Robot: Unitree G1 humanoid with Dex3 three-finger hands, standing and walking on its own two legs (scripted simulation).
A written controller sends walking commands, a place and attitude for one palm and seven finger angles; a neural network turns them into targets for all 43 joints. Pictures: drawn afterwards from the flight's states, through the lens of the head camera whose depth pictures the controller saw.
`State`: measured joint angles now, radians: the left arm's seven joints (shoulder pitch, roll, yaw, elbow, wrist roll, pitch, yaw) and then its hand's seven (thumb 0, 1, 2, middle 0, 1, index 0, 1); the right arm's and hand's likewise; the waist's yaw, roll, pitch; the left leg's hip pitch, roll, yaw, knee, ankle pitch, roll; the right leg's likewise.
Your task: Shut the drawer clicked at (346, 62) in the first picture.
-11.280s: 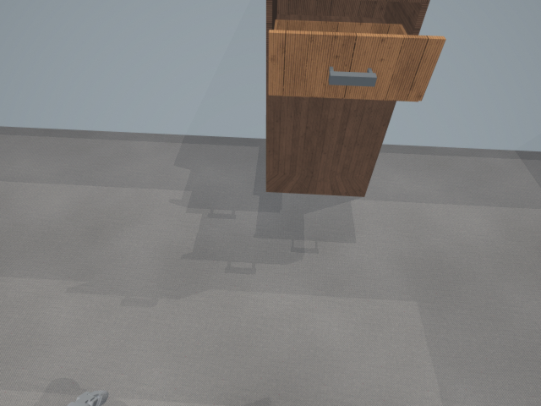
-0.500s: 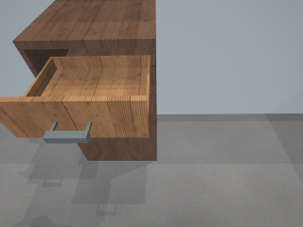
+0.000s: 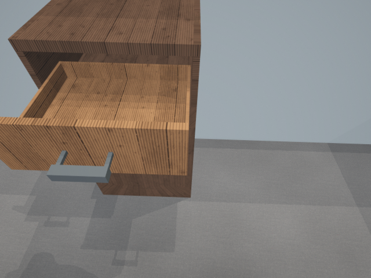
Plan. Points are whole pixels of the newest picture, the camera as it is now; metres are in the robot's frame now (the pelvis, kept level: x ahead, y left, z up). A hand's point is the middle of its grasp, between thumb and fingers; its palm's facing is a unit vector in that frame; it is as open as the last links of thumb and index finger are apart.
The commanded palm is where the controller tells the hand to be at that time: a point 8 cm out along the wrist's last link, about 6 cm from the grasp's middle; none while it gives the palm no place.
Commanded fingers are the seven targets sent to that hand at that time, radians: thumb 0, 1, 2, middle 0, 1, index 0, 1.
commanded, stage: come to a stop and stand still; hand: left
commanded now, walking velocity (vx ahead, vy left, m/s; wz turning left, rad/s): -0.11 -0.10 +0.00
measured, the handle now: (83, 164) +0.33 +0.26 +0.05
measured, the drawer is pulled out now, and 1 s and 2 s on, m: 0.27 0.27 0.27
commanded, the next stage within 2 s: look again from close up in 0.86 s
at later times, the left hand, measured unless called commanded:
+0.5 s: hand out of the picture +0.04 +0.18 -0.17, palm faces +0.00 -0.98 -0.22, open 7.4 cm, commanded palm none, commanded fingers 0.00 0.90 0.90 -0.20 -0.30 -0.20 -0.30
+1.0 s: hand out of the picture -0.07 +0.18 -0.16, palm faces -0.01 -0.98 -0.21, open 7.4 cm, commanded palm none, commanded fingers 0.00 0.90 0.90 -0.20 -0.30 -0.20 -0.30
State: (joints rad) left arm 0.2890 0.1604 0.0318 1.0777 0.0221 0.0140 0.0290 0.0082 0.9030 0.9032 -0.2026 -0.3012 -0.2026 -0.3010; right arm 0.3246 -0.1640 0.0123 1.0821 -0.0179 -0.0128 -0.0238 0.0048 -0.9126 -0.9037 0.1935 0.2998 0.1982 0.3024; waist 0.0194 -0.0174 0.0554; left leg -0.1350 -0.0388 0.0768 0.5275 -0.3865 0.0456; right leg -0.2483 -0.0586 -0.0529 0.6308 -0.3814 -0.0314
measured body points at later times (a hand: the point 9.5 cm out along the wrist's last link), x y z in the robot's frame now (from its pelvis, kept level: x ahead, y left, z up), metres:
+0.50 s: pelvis -0.03 +0.00 +0.00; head -0.02 +0.00 +0.45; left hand +0.04 +0.23 -0.15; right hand +0.02 -0.24 -0.15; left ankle -0.04 +0.10 -0.73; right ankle -0.02 -0.12 -0.73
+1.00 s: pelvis -0.04 +0.00 +0.01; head -0.02 -0.01 +0.46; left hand -0.06 +0.23 -0.14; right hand -0.08 -0.22 -0.15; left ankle -0.04 +0.10 -0.73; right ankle -0.02 -0.12 -0.73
